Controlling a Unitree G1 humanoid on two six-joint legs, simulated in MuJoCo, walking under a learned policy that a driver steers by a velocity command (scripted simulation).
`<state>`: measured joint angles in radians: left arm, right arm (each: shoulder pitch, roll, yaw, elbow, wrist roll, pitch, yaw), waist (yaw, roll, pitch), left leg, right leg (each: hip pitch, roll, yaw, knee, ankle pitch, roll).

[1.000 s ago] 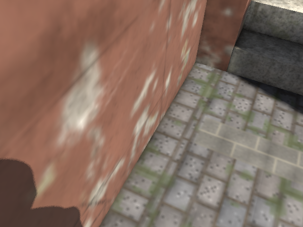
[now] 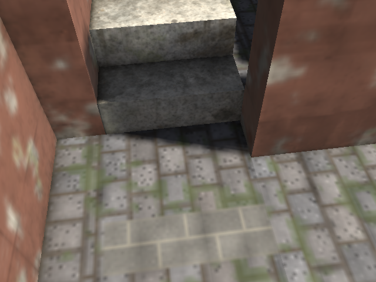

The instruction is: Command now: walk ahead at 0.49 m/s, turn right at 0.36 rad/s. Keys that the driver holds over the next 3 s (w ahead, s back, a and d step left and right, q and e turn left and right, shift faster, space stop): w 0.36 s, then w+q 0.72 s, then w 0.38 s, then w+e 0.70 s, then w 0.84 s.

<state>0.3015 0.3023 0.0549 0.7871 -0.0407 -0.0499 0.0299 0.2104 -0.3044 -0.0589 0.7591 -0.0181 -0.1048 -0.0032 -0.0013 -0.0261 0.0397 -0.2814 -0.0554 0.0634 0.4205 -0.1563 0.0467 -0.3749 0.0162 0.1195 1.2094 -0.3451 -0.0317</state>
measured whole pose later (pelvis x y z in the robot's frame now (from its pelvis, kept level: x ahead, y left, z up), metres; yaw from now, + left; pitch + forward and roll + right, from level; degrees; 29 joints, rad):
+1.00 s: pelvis +0.57 -0.04 -0.01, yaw +15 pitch +2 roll +0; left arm 0.25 0.28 0.02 0.81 0.01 -0.13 0.00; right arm 0.19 -0.31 -0.07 0.70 0.00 -0.05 0.03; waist 0.00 0.01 0.02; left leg -0.37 -0.12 0.00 0.50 -0.17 0.12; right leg -0.41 -0.03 0.04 1.23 -0.37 0.00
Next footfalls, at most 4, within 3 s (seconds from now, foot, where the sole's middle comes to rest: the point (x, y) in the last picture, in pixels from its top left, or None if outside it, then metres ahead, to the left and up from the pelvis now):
0.34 right None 0.37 -0.17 -0.77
0.88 left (189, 235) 0.64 0.03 -0.77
1.34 right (210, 163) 0.97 -0.06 -0.77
1.82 left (148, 170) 0.94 0.21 -0.77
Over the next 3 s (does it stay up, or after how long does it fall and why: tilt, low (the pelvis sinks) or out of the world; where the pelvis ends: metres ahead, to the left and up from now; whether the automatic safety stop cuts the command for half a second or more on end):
stays up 0.96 0.09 0.00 its command is cut before an obstacle after 1.5 s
